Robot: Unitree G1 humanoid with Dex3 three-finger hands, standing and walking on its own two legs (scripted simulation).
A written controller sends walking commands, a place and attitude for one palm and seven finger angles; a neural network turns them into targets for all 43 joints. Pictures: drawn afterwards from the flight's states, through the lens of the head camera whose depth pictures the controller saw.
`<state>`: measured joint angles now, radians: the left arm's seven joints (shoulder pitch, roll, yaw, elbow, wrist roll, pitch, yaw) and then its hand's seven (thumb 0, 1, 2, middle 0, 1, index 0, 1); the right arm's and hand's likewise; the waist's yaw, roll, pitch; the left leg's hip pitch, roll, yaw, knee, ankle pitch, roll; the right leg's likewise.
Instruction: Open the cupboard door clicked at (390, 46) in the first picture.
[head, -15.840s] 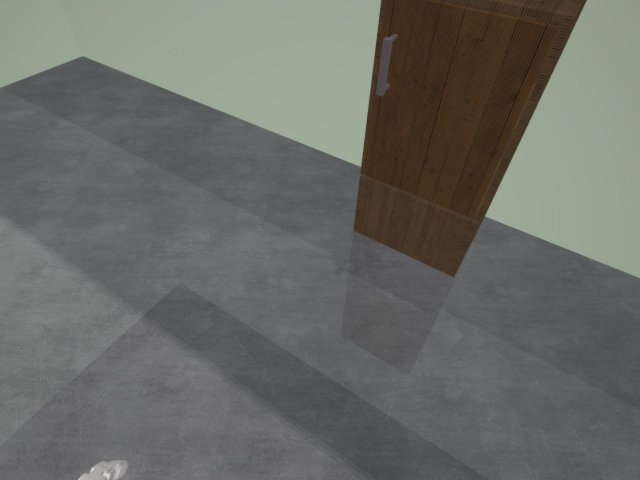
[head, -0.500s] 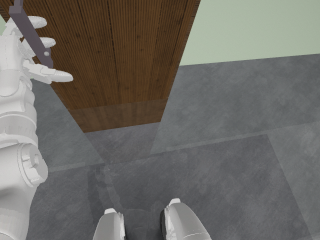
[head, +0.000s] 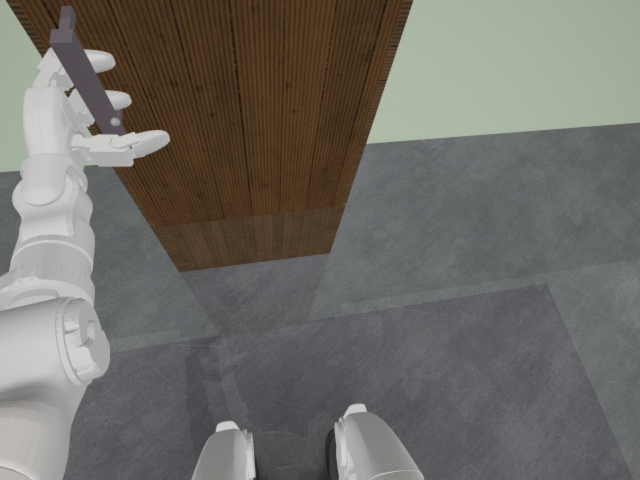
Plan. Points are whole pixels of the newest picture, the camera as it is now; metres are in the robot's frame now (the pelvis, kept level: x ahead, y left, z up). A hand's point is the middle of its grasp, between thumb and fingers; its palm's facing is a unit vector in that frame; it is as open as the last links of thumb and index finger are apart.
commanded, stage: close the thumb around the handle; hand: left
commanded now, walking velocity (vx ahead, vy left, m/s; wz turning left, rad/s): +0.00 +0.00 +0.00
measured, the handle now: (95, 83) +0.59 +0.22 +0.07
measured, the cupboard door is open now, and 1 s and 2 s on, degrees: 1 17 43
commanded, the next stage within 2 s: pull the door open along its arc in 0.40 s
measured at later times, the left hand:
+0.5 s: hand (114, 122) +0.53 +0.19 +0.07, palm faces +0.08 -1.00 -0.01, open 5.8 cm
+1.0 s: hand (141, 191) +0.43 +0.16 +0.07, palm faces +0.12 -0.99 +0.03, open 6.1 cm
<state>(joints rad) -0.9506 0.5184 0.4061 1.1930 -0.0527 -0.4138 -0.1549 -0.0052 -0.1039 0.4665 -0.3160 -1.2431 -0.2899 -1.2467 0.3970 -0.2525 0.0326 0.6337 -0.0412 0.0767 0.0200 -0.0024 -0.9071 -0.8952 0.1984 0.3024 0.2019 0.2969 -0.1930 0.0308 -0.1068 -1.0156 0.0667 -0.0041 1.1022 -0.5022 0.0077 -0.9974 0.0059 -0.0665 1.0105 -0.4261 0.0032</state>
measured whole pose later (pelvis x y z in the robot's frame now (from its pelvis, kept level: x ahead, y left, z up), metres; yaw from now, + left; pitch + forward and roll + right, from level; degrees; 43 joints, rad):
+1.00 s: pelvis +0.02 +0.00 +0.02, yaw -1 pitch +19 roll -2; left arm -0.39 0.21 0.26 0.62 -0.15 -0.38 -0.02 0.02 0.71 0.78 -0.33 -1.32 -0.33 -1.30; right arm 0.36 -0.23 -0.01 0.56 0.00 0.07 0.04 0.00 -0.91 -0.90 0.20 0.30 0.20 0.30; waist -0.10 0.03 -0.15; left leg -0.81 0.06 0.04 0.97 -0.49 0.01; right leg -0.82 0.01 -0.02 0.91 -0.41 0.01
